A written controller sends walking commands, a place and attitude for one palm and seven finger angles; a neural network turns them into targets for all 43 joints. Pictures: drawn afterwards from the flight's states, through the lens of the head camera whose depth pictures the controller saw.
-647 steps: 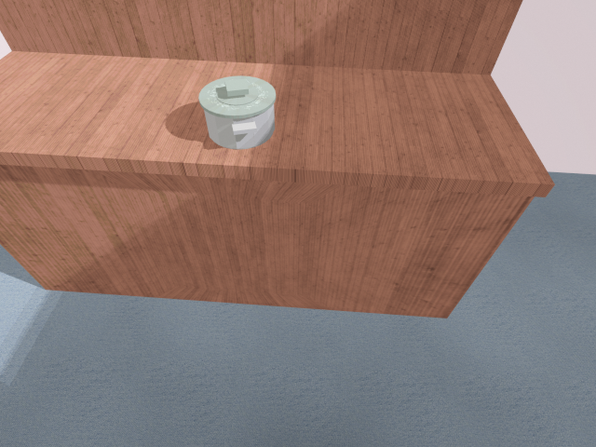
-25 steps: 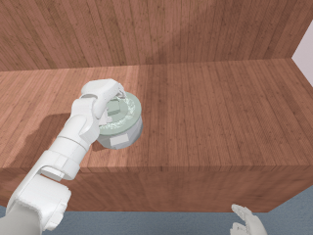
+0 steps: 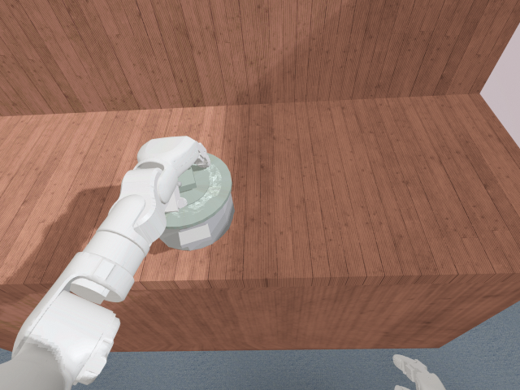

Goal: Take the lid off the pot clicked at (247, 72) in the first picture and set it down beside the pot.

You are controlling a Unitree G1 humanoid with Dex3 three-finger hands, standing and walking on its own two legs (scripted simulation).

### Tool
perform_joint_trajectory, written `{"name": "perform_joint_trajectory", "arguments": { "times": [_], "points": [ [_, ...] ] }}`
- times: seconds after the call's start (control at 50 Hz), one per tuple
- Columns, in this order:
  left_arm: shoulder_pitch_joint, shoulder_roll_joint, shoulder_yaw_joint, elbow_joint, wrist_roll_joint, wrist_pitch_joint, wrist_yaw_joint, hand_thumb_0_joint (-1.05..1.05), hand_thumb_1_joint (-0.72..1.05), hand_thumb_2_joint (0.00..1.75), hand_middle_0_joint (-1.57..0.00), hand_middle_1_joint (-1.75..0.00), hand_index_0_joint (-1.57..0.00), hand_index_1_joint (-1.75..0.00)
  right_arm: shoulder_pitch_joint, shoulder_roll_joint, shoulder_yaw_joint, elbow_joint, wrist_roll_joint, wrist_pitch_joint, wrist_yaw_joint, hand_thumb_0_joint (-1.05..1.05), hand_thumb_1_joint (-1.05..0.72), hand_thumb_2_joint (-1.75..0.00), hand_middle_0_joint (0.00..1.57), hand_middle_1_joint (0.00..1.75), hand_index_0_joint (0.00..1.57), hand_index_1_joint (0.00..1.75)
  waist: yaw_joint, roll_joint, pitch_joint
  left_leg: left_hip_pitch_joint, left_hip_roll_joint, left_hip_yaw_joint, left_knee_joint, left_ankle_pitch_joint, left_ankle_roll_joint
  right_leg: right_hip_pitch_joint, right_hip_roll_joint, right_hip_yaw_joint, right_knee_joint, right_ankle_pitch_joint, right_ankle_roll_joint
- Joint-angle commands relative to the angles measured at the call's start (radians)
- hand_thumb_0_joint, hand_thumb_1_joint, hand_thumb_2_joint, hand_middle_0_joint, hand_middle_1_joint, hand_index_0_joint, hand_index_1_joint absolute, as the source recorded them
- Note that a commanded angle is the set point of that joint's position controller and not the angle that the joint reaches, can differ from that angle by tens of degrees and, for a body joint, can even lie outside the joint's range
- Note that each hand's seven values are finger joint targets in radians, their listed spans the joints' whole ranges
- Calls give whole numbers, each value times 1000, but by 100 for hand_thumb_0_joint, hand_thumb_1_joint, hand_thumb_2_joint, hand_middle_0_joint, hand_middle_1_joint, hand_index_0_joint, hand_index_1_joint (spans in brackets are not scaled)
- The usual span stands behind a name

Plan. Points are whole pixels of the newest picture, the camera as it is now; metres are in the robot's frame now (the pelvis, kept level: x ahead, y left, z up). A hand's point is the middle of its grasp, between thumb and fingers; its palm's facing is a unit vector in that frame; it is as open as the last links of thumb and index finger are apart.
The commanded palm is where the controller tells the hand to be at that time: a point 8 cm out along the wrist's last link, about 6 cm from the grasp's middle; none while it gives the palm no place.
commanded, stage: close the fingers and squeeze the knob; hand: left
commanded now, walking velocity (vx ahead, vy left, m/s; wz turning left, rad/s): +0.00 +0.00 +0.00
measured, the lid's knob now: (180, 179) +0.45 +0.16 +0.05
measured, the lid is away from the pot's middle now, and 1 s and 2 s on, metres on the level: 0.00 0.00 0.01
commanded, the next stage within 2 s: lift the lid straight up in 1.48 s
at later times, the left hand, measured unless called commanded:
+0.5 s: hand (172, 189) +0.41 +0.16 +0.08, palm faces -0.29 -0.09 -0.95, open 9.4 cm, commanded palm +0.39 +0.16 +0.14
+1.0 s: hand (173, 187) +0.41 +0.16 +0.08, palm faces -0.28 -0.09 -0.96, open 7.8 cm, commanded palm +0.39 +0.16 +0.14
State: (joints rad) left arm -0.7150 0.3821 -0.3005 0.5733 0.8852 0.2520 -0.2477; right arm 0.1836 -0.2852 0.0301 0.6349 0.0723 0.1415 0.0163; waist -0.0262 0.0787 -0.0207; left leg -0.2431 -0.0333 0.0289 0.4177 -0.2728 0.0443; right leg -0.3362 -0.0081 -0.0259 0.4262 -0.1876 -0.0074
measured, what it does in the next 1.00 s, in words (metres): stands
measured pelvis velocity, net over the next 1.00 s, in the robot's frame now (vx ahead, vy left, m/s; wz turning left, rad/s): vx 0.00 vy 0.00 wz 0.00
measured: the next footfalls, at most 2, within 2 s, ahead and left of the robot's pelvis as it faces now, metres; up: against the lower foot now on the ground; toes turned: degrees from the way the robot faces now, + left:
none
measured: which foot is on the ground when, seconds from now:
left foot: down 0.00-1.00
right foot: down 0.00-1.00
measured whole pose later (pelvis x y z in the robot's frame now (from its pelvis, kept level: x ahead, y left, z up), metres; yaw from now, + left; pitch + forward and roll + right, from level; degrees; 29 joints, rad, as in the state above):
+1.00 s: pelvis +0.00 +0.00 +0.00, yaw +0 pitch +5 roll +0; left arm -0.64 0.39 -0.30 0.46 0.87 0.30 -0.24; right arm 0.16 -0.28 0.04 0.62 0.08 0.15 0.04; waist -0.02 0.09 -0.02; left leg -0.22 -0.03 0.03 0.42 -0.28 0.05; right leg -0.31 -0.01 -0.03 0.42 -0.19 0.00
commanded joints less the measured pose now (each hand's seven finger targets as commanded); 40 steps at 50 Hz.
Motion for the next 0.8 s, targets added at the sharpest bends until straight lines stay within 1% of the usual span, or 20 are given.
{"name": "perform_joint_trajectory", "arguments": {
  "times": [0.0,0.02,0.04,0.06,0.08,0.16,0.22,0.26,0.28,0.4,0.42,0.48,0.5,0.54,0.6,0.64,0.66,0.68,0.72,0.78],
  "points": [
    [-363,187,116,-186,9,9,54,0,-28,134,-81,-8,-81,-8,-84,-102,-36,-144,1,-47,12,0,-90,-90,20,30,20,30,16,-60,-403,97,13,-64,-2,471,18,249,14,15,21,381,-39],
    [-390,177,104,-187,12,15,54,0,-28,134,-81,-8,-81,-8,-84,-102,-34,-136,4,-41,11,0,-90,-90,20,30,20,30,9,-97,-391,88,11,-62,-10,445,16,250,17,8,17,376,-36],
    [-398,158,94,-181,15,22,52,0,-28,134,-81,-8,-81,-8,-91,-103,-38,-137,2,-40,10,0,-90,-90,20,30,20,30,5,-96,-380,79,12,-56,-9,436,20,237,16,10,11,374,-38],
    [-420,189,110,-190,13,27,57,0,-28,134,-81,-8,-81,-8,-84,-105,-38,-132,4,-37,9,0,-90,-90,20,30,20,30,3,-122,-369,70,13,-55,-16,401,19,251,18,9,11,361,-34],
    [-437,191,107,-217,18,29,58,0,-18,113,-64,-41,-64,-41,-92,-104,-37,-137,3,-39,8,0,-90,-90,20,30,20,30,7,-97,-395,82,11,-55,-14,414,21,252,15,15,13,366,-37],
    [-404,168,99,-227,13,40,57,0,-14,113,-61,-54,-61,-54,-95,-98,-37,-140,2,-42,8,0,-90,-90,20,30,20,30,10,-90,-411,103,16,-60,-7,457,20,251,15,12,20,371,-36],
    [-405,152,76,-212,14,45,49,0,-11,113,-60,-62,-60,-62,-108,-96,-30,-140,3,-39,9,0,-90,-90,20,30,20,30,5,-94,-380,93,9,-59,-8,433,16,237,17,7,16,366,-36],
    [-385,172,99,-228,7,44,44,0,-9,112,-60,-66,-60,-66,-108,-97,-34,-148,3,-39,7,0,-90,-90,20,30,20,30,8,-103,-389,92,9,-53,-5,431,22,257,15,11,15,376,-34],
    [-400,219,134,-245,12,40,45,0,-8,112,-60,-68,-60,-68,-111,-100,-31,-146,1,-39,4,0,-90,-90,20,30,20,30,15,-105,-399,91,5,-52,-7,422,21,275,14,15,15,386,-35],
    [-326,179,101,-215,10,34,35,0,-1,110,-60,-78,-60,-78,-125,-94,-26,-153,6,-40,7,0,-90,-90,20,30,20,30,16,-100,-351,83,7,-56,-9,419,14,248,17,7,14,360,-35],
    [-357,161,83,-237,8,34,32,0,0,110,-60,-80,-60,-80,-129,-94,-27,-152,4,-37,7,0,-90,-90,20,30,20,30,12,-86,-347,83,6,-51,-11,407,14,243,14,9,10,363,-36],
    [-384,196,102,-244,13,33,31,0,4,108,-61,-84,-61,-84,-129,-97,-29,-153,6,-32,3,0,-90,-90,20,30,20,30,9,-84,-364,85,3,-50,-15,370,17,248,16,12,6,332,-36],
    [-385,162,72,-227,11,37,29,0,5,107,-62,-85,-62,-85,-137,-93,-27,-155,6,-32,2,0,-90,-90,20,30,20,30,5,-76,-341,71,2,-49,-15,346,15,234,14,11,4,317,-37],
    [-407,214,114,-220,16,35,31,0,7,106,-62,-87,-62,-87,-132,-102,-27,-147,6,-31,-3,0,-90,-90,20,30,20,30,6,-84,-351,71,4,-51,-21,337,15,243,18,14,0,310,-39],
    [-392,195,102,-211,9,32,32,0,11,103,-64,-90,-64,-90,-127,-95,-26,-150,4,-37,-6,0,-90,-90,20,30,20,30,10,-68,-365,75,2,-52,-18,355,17,256,13,15,6,327,-39],
    [-385,220,128,-258,11,24,29,0,14,102,-65,-92,-65,-92,-127,-99,-28,-158,4,-38,-3,0,-90,-90,20,30,20,30,17,-82,-406,95,6,-61,-15,415,18,278,16,13,9,360,-39],
    [-363,196,107,-260,7,24,27,0,15,101,-65,-93,-65,-93,-126,-96,-29,-163,4,-40,-2,0,-90,-90,20,30,20,30,16,-76,-411,101,7,-58,-9,436,20,281,14,15,13,375,-36],
    [-357,213,124,-248,8,23,28,0,16,100,-66,-94,-66,-94,-120,-98,-29,-158,3,-40,0,0,-90,-90,20,30,20,30,18,-75,-397,102,6,-59,-9,442,17,274,15,12,11,379,-37],
    [-345,180,95,-248,8,24,27,0,19,98,-67,-95,-67,-95,-121,-97,-29,-158,5,-39,3,0,-90,-90,20,30,20,30,15,-73,-384,102,9,-60,-10,448,15,258,15,10,10,373,-35],
    [-359,195,110,-308,8,23,32,0,23,94,-69,-97,-69,-97,-116,-98,-35,-162,3,-42,13,0,-90,-90,20,30,20,30,17,-61,-405,126,15,-69,-2,494,16,258,18,12,13,385,-37]
  ]
}}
